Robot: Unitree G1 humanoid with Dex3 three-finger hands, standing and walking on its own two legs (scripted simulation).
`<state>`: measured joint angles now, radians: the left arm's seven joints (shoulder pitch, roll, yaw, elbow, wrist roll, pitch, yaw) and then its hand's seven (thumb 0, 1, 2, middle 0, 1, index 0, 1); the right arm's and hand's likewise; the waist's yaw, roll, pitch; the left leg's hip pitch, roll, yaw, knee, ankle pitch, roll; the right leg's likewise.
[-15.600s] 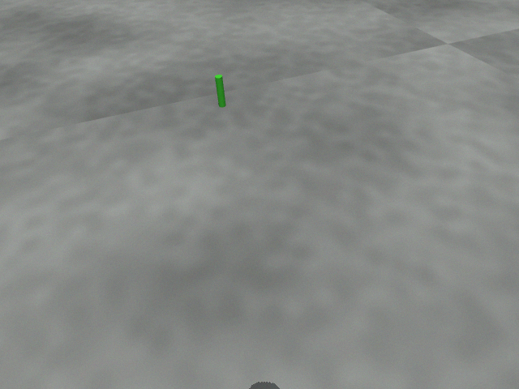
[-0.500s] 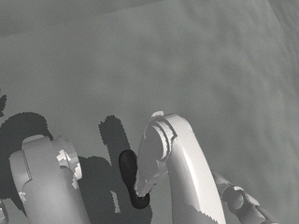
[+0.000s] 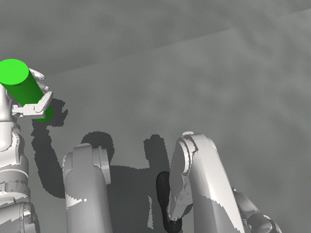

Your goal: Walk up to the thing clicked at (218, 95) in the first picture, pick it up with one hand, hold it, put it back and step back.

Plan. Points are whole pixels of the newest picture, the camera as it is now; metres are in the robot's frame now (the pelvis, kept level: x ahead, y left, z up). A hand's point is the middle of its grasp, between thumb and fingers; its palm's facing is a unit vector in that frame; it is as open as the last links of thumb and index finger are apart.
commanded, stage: settle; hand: left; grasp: from the side
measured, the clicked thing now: (31, 97) +0.43 +0.28 -0.07
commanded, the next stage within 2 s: lift in 1.00 s
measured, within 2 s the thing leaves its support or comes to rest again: neither
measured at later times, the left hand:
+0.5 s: hand (34, 75) +0.45 +0.26 +0.01, palm faces +0.16 -0.99 -0.05, open 6.9 cm
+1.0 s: hand (35, 68) +0.45 +0.25 +0.03, palm faces +0.17 -0.98 -0.06, open 6.9 cm
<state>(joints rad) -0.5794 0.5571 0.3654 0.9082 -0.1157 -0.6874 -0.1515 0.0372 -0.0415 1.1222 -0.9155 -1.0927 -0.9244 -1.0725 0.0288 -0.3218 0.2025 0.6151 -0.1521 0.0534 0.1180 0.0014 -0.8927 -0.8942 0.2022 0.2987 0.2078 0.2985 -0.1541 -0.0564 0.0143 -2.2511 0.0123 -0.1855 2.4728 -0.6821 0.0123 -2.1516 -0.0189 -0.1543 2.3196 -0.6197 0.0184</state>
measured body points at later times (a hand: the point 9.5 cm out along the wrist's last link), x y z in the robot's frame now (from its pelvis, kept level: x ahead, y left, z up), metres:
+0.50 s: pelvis +0.02 -0.01 +0.04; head +0.22 +0.06 +0.43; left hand +0.43 +0.31 +0.01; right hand +0.17 -0.27 -0.07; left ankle +0.08 +0.12 -0.29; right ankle +0.13 -0.12 -0.29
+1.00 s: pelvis +0.01 -0.01 +0.06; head +0.21 +0.05 +0.46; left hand +0.44 +0.30 +0.04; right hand +0.15 -0.27 -0.06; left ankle +0.08 +0.12 -0.29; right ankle +0.13 -0.12 -0.29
